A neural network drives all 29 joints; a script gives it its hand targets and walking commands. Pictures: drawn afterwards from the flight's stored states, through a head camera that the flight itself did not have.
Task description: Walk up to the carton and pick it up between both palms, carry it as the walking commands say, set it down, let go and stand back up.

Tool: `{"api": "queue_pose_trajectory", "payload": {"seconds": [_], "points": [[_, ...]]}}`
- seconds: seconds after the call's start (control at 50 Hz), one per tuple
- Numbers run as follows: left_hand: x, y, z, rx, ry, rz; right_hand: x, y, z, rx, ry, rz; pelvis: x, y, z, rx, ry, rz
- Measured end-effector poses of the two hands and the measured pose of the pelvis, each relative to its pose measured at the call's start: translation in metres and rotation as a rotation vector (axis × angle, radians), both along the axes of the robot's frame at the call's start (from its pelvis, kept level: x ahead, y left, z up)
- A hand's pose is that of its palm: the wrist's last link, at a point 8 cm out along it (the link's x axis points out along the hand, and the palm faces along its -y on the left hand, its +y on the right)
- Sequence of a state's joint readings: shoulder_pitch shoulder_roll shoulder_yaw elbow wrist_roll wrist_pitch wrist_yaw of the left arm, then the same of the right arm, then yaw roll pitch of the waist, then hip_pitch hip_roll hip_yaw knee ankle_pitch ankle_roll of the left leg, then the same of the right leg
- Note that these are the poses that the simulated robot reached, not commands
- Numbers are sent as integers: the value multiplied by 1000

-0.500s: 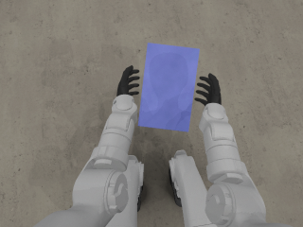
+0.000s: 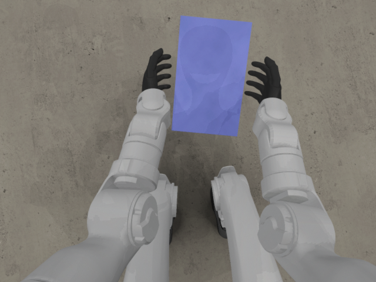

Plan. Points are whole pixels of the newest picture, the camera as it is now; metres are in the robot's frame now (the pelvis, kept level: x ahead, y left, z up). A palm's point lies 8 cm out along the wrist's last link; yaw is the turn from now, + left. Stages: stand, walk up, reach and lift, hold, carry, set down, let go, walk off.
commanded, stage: set down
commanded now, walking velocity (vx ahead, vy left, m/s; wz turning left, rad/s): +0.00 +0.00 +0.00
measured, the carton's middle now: (207, 81) +0.52 -0.06 -0.20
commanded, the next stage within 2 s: none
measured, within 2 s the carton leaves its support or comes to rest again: neither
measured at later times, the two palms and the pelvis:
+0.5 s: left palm (158, 91) +0.50 +0.06 -0.18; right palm (257, 100) +0.46 -0.18 -0.18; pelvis -0.01 +0.00 -0.06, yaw +0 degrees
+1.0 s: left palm (162, 92) +0.53 +0.05 -0.27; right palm (248, 101) +0.49 -0.18 -0.27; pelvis -0.02 -0.01 -0.11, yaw +0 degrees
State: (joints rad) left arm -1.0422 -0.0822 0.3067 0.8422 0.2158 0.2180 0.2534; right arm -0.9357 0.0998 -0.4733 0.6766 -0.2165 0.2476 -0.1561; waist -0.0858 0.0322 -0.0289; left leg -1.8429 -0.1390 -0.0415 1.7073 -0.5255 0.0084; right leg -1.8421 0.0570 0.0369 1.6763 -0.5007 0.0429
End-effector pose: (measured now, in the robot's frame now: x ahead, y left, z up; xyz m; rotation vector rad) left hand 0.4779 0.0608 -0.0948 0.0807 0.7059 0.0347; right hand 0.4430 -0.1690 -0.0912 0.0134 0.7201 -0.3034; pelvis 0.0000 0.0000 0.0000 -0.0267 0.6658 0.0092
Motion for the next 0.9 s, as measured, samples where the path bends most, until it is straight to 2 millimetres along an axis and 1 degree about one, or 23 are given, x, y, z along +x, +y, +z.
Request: {"api": "queue_pose_trajectory", "payload": {"seconds": [0.6, 0.9], "points": [[30, -6, -102, 6, 26, -38, 27, -9, -104, 6, 25, 36, -12, -5, -71, -1, 26, 0], [45, -8, -156, -2, 45, -62, 39, -14, -158, 19, 40, 52, -14, -7, -103, -4, 12, -1]]}}
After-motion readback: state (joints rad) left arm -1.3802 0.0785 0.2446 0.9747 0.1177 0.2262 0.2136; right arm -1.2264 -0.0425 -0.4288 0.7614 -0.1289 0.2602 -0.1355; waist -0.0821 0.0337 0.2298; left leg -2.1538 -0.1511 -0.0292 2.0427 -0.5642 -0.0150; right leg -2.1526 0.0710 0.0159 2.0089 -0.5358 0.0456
